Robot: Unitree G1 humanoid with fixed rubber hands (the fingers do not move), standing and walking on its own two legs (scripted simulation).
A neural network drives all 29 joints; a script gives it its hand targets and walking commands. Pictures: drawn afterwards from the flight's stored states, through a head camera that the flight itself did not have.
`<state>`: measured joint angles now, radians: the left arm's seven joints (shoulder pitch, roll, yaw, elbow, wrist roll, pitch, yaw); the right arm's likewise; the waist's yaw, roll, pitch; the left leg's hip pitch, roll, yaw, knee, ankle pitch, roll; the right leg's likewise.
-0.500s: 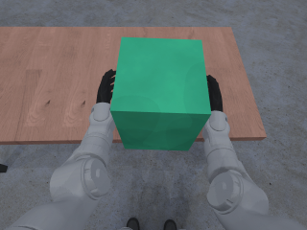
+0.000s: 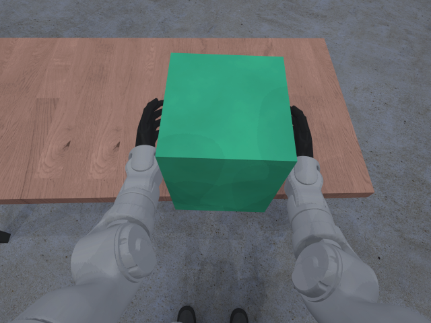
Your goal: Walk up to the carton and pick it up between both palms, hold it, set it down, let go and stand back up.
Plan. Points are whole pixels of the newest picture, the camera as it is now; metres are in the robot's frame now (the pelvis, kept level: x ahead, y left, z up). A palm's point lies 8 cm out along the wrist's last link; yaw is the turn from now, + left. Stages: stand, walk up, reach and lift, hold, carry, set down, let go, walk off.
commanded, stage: reach and lift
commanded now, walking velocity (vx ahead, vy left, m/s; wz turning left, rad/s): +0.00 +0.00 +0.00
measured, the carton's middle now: (223, 142) +0.44 +0.00 +0.00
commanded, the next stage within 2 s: none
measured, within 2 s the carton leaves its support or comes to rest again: leaves its support in 1.24 s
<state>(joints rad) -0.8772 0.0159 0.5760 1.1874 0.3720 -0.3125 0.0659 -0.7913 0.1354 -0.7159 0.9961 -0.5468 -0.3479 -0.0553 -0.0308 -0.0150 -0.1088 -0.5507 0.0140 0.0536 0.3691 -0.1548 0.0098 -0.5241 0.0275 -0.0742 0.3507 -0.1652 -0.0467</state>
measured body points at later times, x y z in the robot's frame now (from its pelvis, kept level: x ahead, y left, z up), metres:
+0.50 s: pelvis -0.01 +0.00 +0.00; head +0.10 +0.02 +0.44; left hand +0.44 +0.15 +0.02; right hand +0.42 -0.15 +0.02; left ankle -0.01 +0.11 -0.74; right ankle -0.02 -0.09 -0.74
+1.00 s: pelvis -0.02 -0.01 +0.00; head +0.08 +0.02 +0.44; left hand +0.42 +0.14 +0.01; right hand +0.41 -0.16 +0.03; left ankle -0.01 +0.11 -0.74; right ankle -0.02 -0.09 -0.74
